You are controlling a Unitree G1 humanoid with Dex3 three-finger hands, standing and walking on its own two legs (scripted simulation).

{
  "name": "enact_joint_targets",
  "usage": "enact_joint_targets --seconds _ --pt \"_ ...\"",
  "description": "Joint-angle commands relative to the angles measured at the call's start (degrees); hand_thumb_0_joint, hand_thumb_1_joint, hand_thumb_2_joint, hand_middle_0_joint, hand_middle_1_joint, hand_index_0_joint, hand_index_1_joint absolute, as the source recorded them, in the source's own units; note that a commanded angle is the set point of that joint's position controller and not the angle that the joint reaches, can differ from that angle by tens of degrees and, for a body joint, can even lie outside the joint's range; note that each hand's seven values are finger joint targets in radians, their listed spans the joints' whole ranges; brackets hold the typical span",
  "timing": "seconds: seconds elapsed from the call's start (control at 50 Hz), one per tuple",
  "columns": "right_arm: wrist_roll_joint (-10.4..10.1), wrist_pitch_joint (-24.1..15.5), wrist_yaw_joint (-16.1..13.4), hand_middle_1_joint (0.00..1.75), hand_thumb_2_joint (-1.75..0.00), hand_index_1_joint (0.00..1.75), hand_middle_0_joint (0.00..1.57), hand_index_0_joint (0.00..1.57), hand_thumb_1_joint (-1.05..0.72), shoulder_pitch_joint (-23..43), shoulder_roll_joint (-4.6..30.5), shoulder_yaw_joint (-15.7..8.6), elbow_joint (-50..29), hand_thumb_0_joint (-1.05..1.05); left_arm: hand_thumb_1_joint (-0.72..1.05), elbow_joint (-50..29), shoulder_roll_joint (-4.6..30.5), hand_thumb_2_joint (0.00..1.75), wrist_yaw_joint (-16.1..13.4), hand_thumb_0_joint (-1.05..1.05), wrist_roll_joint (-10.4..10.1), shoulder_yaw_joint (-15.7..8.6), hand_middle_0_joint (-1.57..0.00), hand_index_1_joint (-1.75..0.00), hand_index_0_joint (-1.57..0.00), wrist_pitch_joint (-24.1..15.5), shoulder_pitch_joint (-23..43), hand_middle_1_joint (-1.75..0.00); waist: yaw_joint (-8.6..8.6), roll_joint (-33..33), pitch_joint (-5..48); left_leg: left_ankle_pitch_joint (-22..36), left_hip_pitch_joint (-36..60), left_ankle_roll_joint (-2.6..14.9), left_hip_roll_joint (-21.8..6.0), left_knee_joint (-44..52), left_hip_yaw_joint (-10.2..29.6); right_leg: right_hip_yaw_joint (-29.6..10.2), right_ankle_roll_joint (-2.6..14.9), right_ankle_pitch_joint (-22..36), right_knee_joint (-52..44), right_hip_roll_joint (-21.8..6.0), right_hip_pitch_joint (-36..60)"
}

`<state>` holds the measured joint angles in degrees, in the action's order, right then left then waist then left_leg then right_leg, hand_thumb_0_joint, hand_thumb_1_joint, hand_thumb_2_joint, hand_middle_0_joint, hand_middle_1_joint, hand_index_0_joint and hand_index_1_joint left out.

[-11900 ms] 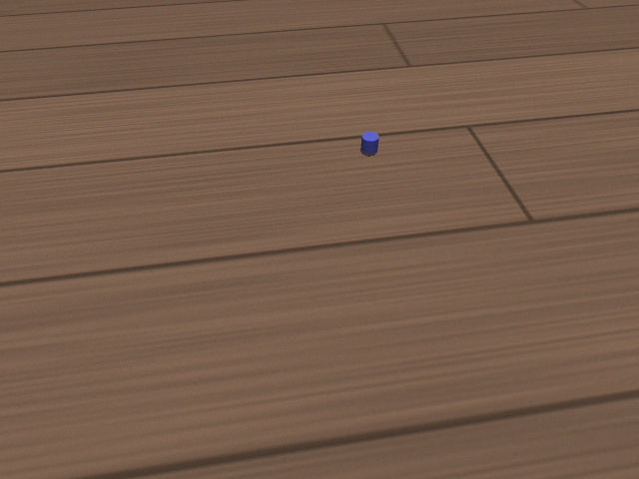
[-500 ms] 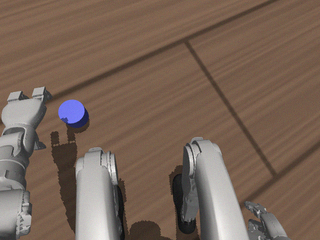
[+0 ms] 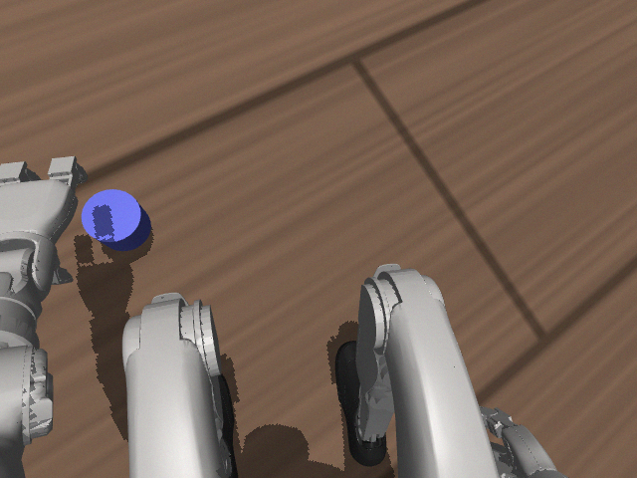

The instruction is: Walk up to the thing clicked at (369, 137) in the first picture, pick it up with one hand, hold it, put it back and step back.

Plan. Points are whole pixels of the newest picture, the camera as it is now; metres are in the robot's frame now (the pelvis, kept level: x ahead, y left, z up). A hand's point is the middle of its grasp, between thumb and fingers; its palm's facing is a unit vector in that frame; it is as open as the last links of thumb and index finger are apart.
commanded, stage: rise first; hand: left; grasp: from above
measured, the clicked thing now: (118, 221) +0.47 +0.27 -0.31
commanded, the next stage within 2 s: approach in 0.46 s
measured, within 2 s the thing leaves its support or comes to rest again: neither
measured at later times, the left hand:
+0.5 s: hand (66, 230) +0.43 +0.30 -0.19, palm faces -0.45 -0.08 -0.89, open 14.1 cm
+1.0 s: hand (116, 179) +0.50 +0.24 -0.19, palm faces -0.34 -0.05 -0.94, open 14.1 cm
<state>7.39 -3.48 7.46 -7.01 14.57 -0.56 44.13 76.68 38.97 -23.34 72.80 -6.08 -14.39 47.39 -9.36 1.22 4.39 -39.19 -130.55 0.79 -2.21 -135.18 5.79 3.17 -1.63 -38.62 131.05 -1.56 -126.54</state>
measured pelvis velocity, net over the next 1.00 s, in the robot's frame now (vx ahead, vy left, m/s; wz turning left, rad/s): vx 0.00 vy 0.00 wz -0.03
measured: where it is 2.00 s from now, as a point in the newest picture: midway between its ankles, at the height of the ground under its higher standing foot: (292, 439)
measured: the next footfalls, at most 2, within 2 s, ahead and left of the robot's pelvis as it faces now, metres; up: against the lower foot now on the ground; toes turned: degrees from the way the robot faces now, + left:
none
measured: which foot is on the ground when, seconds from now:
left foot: down 0.00-1.00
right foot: down 0.00-1.00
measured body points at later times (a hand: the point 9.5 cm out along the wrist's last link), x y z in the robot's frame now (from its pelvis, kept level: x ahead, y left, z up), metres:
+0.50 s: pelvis +0.00 +0.00 -0.01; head +0.24 +0.07 +0.36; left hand +0.45 +0.30 -0.14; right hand +0.07 -0.28 -0.12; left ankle +0.08 +0.12 -0.31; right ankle +0.10 -0.13 -0.31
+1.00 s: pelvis +0.00 +0.00 -0.02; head +0.25 +0.06 +0.35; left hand +0.51 +0.24 -0.14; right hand +0.04 -0.28 -0.12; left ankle +0.08 +0.12 -0.31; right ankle +0.10 -0.13 -0.31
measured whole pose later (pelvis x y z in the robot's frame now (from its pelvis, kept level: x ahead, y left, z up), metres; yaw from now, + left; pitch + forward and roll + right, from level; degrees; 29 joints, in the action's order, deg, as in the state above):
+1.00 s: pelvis +0.00 +0.00 -0.02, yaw -2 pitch +34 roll -8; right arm 9.8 -5.2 9.0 -8.1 15.8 3.4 43.1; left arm 86.5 40.0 -30.0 75.1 -6.3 -8.2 59.7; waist -16.9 0.8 2.1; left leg -40.0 -134.8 0.3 -2.4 -139.7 7.5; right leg 4.2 -1.5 -38.6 134.7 -0.8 -130.8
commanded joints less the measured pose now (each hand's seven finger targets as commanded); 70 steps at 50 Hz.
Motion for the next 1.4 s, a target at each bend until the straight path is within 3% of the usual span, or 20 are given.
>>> enact_joint_targets --seconds 0.0,0.18,0.36,0.52,0.54,0.62,0.72,0.84,0.9,1.0,1.06,1.08,1.1,1.16,1.2,1.22,1.26,1.3,1.34,1.38 --pt "0.1 -0.4 -0.8 0.3 -0.9 0.3 0.2 0.2 -0.9 -11.1 13.9 -4.2 -1.2 0.0 -0.55 -7.2 15.7 1.01 -2.9 0.0 -1.1 -3.3 -0.06 -1.01 -0.06 0.4 16.1 -1.02 0.07 -15.5 38.1 9.2 30.9 0.74 2.1 14.9 -3.6 4.3 3.58 9.9 -12.4 2.4 15.4" --pt "0.5 -0.6 -0.4 0.3 -0.9 0.3 0.2 0.2 -0.9 -12.1 14.1 -3.6 -0.7 0.0 -0.55 -5.1 15.9 1.0 -2.8 0.0 -1.4 -3.3 -0.06 -1.03 -0.07 0.5 15.1 -1.04 -0.82 -12.2 37.1 10.1 27.6 1.28 2.2 12.7 -4.5 4.0 3.35 11.7 -12.9 2.6 18.3" --pt "0.7 -0.6 -0.2 0.3 -0.9 0.3 0.2 0.2 -0.9 -12.1 14.2 -3.4 -0.8 0.0 -0.54 -6.4 16.3 1.0 -3.0 0.0 -1.2 -3.3 -0.06 -1.03 -0.07 -0.1 15.6 -1.04 -0.72 -13.8 37.8 10.0 27.5 1.13 2.2 11.9 -4.5 4.2 3.41 11.7 -12.4 3.0 18.2" --pt "0.6 -0.9 0.1 0.3 -0.9 0.3 0.2 0.2 -0.9 -12.3 15.1 -3.7 -0.6 0.0 -0.55 -5.7 15.3 1.01 -3.7 0.0 -1.1 -2.8 -0.06 -1.03 -0.06 0.2 16.7 -1.04 -1.84 -16.0 36.0 9.5 29.7 0.57 1.9 12.9 -3.0 5.3 3.58 10.8 -10.6 2.6 13.8" --pt "0.7 -0.8 0.1 0.3 -0.9 0.3 0.2 0.2 -0.91 -11.9 15.2 -3.5 -0.6 0.0 -0.61 -6.5 15.5 1.09 -3.8 0.0 -1.0 -2.9 -0.07 -1.02 -0.03 0.1 16.8 -0.98 -1.54 -16.8 37.1 9.9 30.2 0.48 1.8 12.9 -2.8 5.4 3.48 11.0 -10.3 2.7 14.0" --pt "1.0 -1.3 0.4 0.3 -0.9 0.3 0.2 0.2 -0.9 -12.5 15.1 -3.1 -0.1 0.0 -0.55 -3.3 12.4 1.0 -4.4 0.0 -0.9 -0.5 -0.06 -1.04 -0.06 0.4 19.2 -1.05 -3.98 -15.9 34.1 9.1 28.4 0.68 1.9 12.2 -2.6 5.8 3.33 10.9 -10.3 2.7 12.5" --pt "1.5 -1.9 0.3 0.3 -0.9 0.3 0.2 0.2 -0.9 -13.6 15.2 -2.4 0.5 0.0 -0.55 -3.7 9.8 1.0 -5.5 0.0 -0.6 2.7 -0.06 -1.05 -0.07 0.2 26.5 -1.06 -6.9 -16.4 36.0 10.3 29.0 0.66 1.9 10.4 -2.7 5.9 3.1 12.4 -10.4 3.0 13.3" --pt "2.5 -2.2 0.4 0.3 -0.9 0.3 0.2 0.2 -0.91 -13.9 15.8 -1.1 0.3 0.0 -0.55 0.2 15.2 0.99 -9.1 0.0 1.5 -0.4 -0.06 -1.06 -0.07 3.5 30.9 -1.07 -6.69 -20.1 37.6 10.1 29.4 0.41 1.8 10.4 -3.4 6.0 3.45 12.8 -9.3 2.8 13.6" --pt "2.3 -1.7 0.6 0.3 -0.9 0.3 0.2 0.2 -0.91 -13.2 16.0 -0.4 -0.9 0.0 -0.57 1.1 18.8 1.01 -9.8 0.0 1.9 -3.0 -0.06 -1.05 -0.06 6.3 31.5 -1.05 -5.23 -22.5 39.7 10.9 30.0 0.34 1.9 11.2 -3.7 5.7 3.97 13.5 -9.0 2.9 14.0" --pt "1.5 -1.4 1.2 0.3 -0.9 0.3 0.2 0.2 -0.91 -12.7 16.4 0.5 -2.4 0.0 -0.57 8.4 15.9 1.01 -6.5 0.0 -0.3 -1.2 -0.06 -1.04 -0.06 10.8 24.8 -1.03 -5.58 -18.6 35.0 10.3 25.2 1.11 2.1 11.0 -4.2 5.6 3.73 13.3 -10.0 3.1 14.9" --pt "0.7 -1.3 1.6 0.3 -0.9 0.3 0.2 0.2 -0.9 -12.9 16.0 0.5 -2.5 0.0 -0.55 10.0 15.1 0.99 -2.5 0.0 -3.9 -0.3 -0.06 -1.05 -0.07 11.7 19.4 -1.06 -5.19 -11.6 34.1 11.0 20.3 2.29 2.1 9.7 -4.4 4.9 2.81 14.6 -10.7 3.4 20.3" --pt "0.7 -1.2 1.8 0.3 -0.9 0.3 0.2 0.2 -0.91 -13.0 15.8 0.4 -2.7 0.0 -0.54 8.8 15.2 0.98 -1.0 0.0 -5.2 -0.4 -0.06 -1.06 -0.08 11.4 18.2 -1.08 -5.0 -9.5 33.7 11.1 18.4 2.71 2.1 9.2 -4.5 4.6 2.3 15.0 -11.3 3.5 23.0" --pt "0.8 -1.2 1.7 0.3 -0.9 0.3 0.2 0.2 -0.9 -14.0 16.7 0.1 -3.0 0.0 -0.53 8.4 18.6 0.98 0.2 0.0 -5.7 -3.4 -0.06 -1.06 -0.07 10.9 15.4 -1.07 -4.64 -8.0 34.3 13.0 17.7 2.81 2.2 8.9 -4.6 4.6 2.03 16.7 -11.2 3.2 25.5" --pt "0.8 -1.1 2.2 0.3 -0.9 0.3 0.2 0.2 -0.91 -13.9 15.5 0.6 -2.1 0.0 -0.52 4.6 15.1 0.95 4.0 0.0 -7.4 -0.1 -0.06 -1.08 -0.08 7.5 17.4 -1.11 -5.45 -6.4 32.9 10.2 15.1 2.94 2.3 8.1 -4.4 3.9 1.71 14.6 -11.4 3.4 26.3" --pt "1.1 -1.1 2.1 0.3 -0.9 0.3 0.2 0.2 -0.91 -14.4 15.9 0.5 -2.1 0.0 -0.52 0.1 15.9 0.95 4.4 0.0 -7.7 -0.8 -0.06 -1.08 -0.09 3.8 19.0 -1.11 -5.74 -7.5 33.0 9.0 15.1 2.42 2.4 7.5 -3.8 4.2 2.05 12.7 -11.3 3.4 25.3" --pt "1.1 -1.1 1.9 0.3 -0.9 0.3 0.2 0.2 -0.9 -14.6 16.2 0.0 -2.1 0.0 -0.51 -3.0 15.1 0.94 4.1 0.0 -8.1 -0.5 -0.06 -1.08 -0.09 1.7 19.8 -1.11 -5.42 -8.3 34.0 8.5 16.5 2.01 2.2 7.3 -3.5 4.5 2.3 11.7 -11.5 3.5 24.5" --pt "1.2 -1.1 1.8 0.3 -0.9 0.3 0.2 0.2 -0.91 -14.8 16.4 -1.1 -2.2 0.0 -0.52 -10.4 16.6 0.95 2.3 0.0 -6.7 -1.8 -0.06 -1.08 -0.09 -2.1 18.2 -1.1 -3.82 -14.0 38.2 9.4 22.3 0.8 2.0 7.8 -3.5 4.8 2.98 11.5 -10.8 3.7 24.1" --pt "1.0 -1.1 1.5 0.3 -0.9 0.3 0.2 0.2 -0.91 -13.8 15.8 -2.5 -3.0 0.0 -0.52 -20.1 15.0 0.95 -0.6 0.0 -5.9 -1.9 -0.06 -1.06 -0.08 -4.2 14.9 -1.09 -2.61 -20.3 42.8 11.1 30.4 -0.41 1.9 9.5 -3.3 5.2 3.65 12.8 -9.3 3.4 21.5" --pt "1.2 -0.8 1.3 0.3 -0.9 0.3 0.2 0.2 -0.91 -12.3 15.7 -3.7 -2.7 0.0 -0.55 -22.7 13.8 0.97 -3.8 0.0 -3.8 -1.4 -0.06 -1.05 -0.07 -3.8 16.0 -1.06 -2.84 -23.4 43.4 11.6 34.2 -0.9 1.6 10.6 -3.2 5.2 4.12 13.3 -8.5 3.3 17.3" --pt "1.1 -0.6 0.9 0.3 -0.9 0.3 0.2 0.2 -0.91 -11.8 15.8 -4.3 -1.9 0.0 -0.57 -20.7 13.8 1.0 -7.0 0.0 -2.2 -1.7 -0.06 -1.02 -0.06 -2.2 21.8 -1.02 -4.7 -24.2 40.8 9.8 33.3 -0.99 1.3 11.9 -2.5 5.8 4.2 12.1 -8.2 2.9 13.0"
